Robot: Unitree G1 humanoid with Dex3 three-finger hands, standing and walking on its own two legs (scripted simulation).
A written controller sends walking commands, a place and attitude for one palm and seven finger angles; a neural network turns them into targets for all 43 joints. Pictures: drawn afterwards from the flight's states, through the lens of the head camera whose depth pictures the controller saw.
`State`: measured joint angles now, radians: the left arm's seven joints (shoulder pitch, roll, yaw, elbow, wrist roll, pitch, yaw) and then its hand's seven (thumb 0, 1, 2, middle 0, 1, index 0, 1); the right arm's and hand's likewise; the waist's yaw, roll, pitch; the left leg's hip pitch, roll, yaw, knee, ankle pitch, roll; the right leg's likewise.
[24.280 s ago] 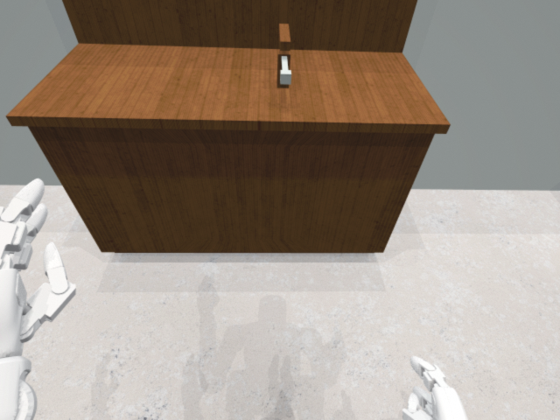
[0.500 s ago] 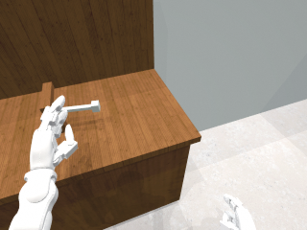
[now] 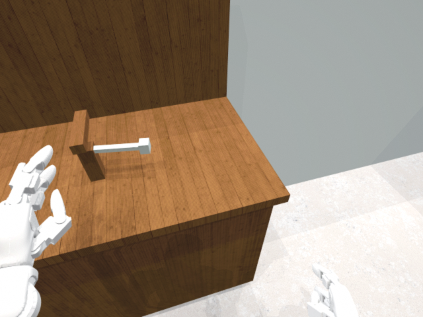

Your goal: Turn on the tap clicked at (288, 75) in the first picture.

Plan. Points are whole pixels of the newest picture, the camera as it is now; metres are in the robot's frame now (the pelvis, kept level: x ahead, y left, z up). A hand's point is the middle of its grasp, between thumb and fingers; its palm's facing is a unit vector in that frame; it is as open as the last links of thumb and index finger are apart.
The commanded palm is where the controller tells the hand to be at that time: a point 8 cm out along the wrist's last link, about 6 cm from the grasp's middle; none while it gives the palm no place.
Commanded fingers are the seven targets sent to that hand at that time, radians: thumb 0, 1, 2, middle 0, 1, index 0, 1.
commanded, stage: draw the hand back beside the body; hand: left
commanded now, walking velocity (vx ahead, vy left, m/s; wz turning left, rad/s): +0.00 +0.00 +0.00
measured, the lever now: (144, 146) +0.47 +0.23 +0.06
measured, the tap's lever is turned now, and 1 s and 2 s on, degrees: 79 79 79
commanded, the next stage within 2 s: step back with the hand held close in 0.22 s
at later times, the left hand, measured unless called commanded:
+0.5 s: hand (73, 213) +0.21 +0.24 +0.16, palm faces +0.40 -0.84 -0.37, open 7.5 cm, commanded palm +0.16 +0.27 +0.17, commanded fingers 0.00 0.90 0.90 -0.20 -0.30 -0.20 -0.30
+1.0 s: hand (31, 268) +0.13 +0.26 +0.15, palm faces +0.39 -0.83 -0.40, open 7.5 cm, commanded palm +0.08 +0.30 +0.17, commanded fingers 0.00 0.90 0.90 -0.20 -0.30 -0.20 -0.30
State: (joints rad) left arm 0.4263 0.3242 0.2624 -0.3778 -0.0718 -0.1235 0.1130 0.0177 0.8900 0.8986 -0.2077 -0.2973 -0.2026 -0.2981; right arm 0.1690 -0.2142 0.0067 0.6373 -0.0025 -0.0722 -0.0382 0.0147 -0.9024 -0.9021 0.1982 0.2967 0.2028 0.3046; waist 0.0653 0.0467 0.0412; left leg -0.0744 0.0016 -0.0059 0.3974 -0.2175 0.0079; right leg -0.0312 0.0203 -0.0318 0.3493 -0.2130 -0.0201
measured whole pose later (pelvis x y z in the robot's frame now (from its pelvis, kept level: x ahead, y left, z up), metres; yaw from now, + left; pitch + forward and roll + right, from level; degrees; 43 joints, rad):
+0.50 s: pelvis +0.00 -0.01 +0.00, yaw +0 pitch -3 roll -1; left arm 0.42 0.34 0.32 -0.39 -0.07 -0.17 0.10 0.02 0.89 0.90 -0.21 -0.30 -0.20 -0.30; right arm 0.16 -0.22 0.01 0.60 0.00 -0.04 -0.05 0.01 -0.90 -0.90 0.20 0.30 0.20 0.30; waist 0.04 0.06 0.04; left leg -0.18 0.02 -0.01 0.46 -0.23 0.00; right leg -0.13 0.04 -0.04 0.40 -0.22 -0.03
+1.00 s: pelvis -0.08 +0.02 -0.02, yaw +0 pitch -1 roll -2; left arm 0.50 0.36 0.32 -0.50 -0.04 -0.18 0.16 0.02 0.89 0.90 -0.21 -0.30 -0.21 -0.30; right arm 0.21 -0.23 0.00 0.57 0.01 -0.04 -0.08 0.01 -0.90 -0.90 0.20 0.30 0.20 0.30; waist 0.01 0.04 0.03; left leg -0.41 0.00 -0.01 0.59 -0.17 0.03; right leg -0.36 0.02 -0.04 0.55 -0.23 0.01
